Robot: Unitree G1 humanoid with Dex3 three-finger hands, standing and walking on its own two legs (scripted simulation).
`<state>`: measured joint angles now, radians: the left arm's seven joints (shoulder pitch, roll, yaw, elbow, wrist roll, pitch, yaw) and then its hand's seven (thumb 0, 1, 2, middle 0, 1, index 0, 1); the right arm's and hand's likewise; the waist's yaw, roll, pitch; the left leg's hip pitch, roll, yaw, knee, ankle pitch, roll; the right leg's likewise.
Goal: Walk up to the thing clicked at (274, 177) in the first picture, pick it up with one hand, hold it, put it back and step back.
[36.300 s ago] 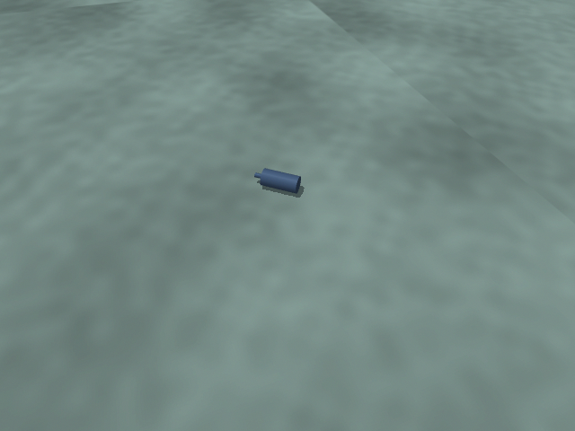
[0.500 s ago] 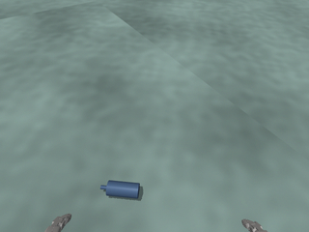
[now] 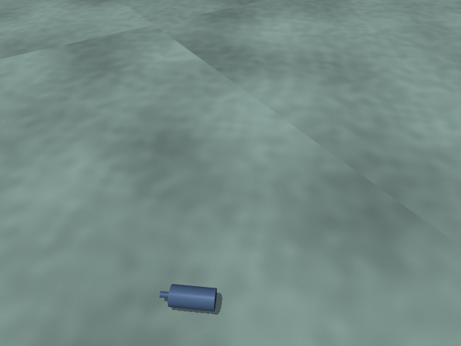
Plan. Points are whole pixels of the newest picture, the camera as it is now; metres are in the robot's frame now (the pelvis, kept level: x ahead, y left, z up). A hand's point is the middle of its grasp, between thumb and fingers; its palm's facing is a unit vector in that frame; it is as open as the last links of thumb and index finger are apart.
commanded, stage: stand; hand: left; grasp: from above
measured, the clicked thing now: (187, 296) +0.50 +0.20 -0.73
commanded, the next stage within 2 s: step back in 1.80 s
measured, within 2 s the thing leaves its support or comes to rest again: neither
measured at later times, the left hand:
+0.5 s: hand out of the picture +0.05 +0.23 -0.16, palm faces +0.03 -0.95 -0.32, open 7.3 cm
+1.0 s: hand out of the picture +0.08 +0.23 -0.16, palm faces +0.02 -0.95 -0.32, open 7.3 cm
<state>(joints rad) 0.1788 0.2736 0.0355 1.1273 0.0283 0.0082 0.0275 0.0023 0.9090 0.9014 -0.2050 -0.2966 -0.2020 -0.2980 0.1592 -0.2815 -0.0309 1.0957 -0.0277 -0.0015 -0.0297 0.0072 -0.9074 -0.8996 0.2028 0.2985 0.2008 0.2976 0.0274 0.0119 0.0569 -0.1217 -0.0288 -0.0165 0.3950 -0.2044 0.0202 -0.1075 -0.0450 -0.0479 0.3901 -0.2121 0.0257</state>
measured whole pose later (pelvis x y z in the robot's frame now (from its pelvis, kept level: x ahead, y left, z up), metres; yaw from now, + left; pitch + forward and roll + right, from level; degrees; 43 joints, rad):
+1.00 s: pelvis +0.01 -0.01 +0.00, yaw +0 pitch -3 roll +0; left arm 0.10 0.31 0.03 1.18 0.02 -0.01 0.01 0.00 0.91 0.90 -0.21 -0.30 -0.20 -0.30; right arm 0.11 -0.32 -0.01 1.14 -0.02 -0.01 -0.02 0.01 -0.91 -0.90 0.20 0.30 0.20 0.30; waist 0.01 0.01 0.05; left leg -0.10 -0.01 -0.02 0.32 -0.17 0.01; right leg -0.08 -0.03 -0.05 0.31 -0.18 0.01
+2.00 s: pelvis -0.02 +0.00 -0.01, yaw +0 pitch -2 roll -1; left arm 0.07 0.36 0.06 1.02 0.00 0.01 0.01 0.00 0.91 0.90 -0.21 -0.30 -0.20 -0.30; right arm 0.07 -0.39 -0.04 1.04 0.00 0.04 0.01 0.01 -0.91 -0.90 0.20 0.30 0.20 0.30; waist 0.00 0.01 0.14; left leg -0.31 -0.02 -0.04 0.66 -0.30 0.02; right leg -0.23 -0.03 -0.05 0.51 -0.24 0.00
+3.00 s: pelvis -0.24 +0.05 -0.02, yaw -3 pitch -3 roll -1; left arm 0.11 0.40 0.08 0.80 0.01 0.07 0.01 0.00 0.91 0.90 -0.21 -0.30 -0.20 -0.30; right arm 0.17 -0.36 -0.04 0.87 -0.02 0.02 -0.01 0.01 -0.91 -0.90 0.20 0.30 0.20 0.30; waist 0.00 -0.05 0.18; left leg -0.28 -0.02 -0.04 0.63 -0.30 0.03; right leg -0.47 0.10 0.14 1.06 -0.53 -0.01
